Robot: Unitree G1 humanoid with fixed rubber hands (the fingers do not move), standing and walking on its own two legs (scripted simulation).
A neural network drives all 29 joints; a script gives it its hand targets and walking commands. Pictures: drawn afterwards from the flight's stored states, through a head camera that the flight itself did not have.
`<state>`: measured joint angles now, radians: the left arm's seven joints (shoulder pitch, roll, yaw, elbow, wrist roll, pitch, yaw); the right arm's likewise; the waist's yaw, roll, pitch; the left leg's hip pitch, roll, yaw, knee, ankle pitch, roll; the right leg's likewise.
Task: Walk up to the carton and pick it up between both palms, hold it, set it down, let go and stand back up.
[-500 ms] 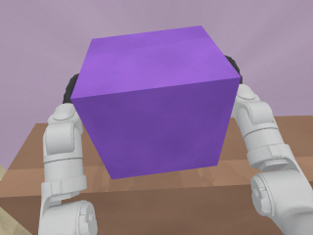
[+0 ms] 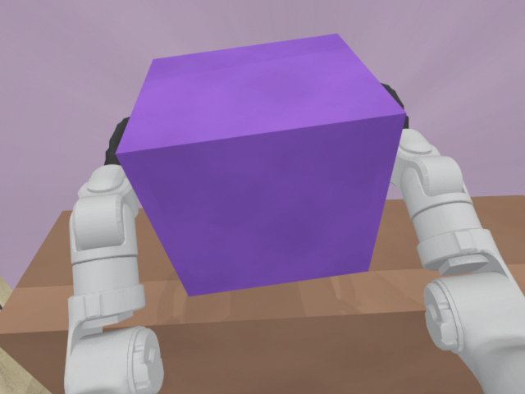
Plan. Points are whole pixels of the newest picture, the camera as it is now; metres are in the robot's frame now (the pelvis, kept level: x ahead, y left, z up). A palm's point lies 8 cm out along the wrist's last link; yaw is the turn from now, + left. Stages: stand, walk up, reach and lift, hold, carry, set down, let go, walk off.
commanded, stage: hold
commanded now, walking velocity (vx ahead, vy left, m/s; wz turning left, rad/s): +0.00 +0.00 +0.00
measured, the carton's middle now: (262, 166) +0.40 +0.00 +0.20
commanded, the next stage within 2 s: none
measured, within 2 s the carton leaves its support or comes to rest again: neither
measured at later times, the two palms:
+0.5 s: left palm (116, 155) +0.35 +0.19 +0.25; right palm (401, 111) +0.37 -0.19 +0.29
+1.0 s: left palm (117, 157) +0.35 +0.19 +0.25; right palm (398, 115) +0.37 -0.19 +0.29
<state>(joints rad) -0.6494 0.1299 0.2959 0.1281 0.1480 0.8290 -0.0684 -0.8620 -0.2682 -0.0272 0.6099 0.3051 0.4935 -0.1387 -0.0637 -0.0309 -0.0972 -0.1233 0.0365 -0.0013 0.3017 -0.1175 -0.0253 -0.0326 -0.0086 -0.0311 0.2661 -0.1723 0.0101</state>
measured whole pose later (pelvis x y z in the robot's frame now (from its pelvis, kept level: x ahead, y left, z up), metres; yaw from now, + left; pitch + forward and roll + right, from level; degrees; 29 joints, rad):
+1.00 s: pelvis +0.00 +0.00 +0.00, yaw +0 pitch -2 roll -1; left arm -0.73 0.16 0.29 0.23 0.12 0.88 -0.07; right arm -0.98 -0.32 0.02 0.70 0.36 0.60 -0.16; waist -0.05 -0.01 -0.17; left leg -0.17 0.04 -0.02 0.32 -0.12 -0.03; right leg -0.07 0.01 -0.02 0.27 -0.17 0.00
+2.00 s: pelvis +0.00 +0.00 +0.00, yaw +0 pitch -2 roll -1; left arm -0.75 0.16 0.29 0.25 0.12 0.88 -0.06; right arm -0.99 -0.32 0.02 0.71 0.36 0.61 -0.16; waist -0.05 -0.01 -0.18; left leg -0.17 0.04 -0.03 0.32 -0.12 -0.03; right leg -0.07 0.01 0.00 0.27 -0.17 0.00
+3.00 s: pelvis +0.00 +0.00 +0.00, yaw +0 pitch -2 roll -1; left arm -0.75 0.16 0.29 0.26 0.12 0.88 -0.06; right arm -0.99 -0.33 0.02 0.71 0.36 0.62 -0.17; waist -0.05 -0.01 -0.19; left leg -0.17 0.03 -0.04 0.33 -0.13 -0.03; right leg -0.07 0.02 0.01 0.27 -0.17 0.00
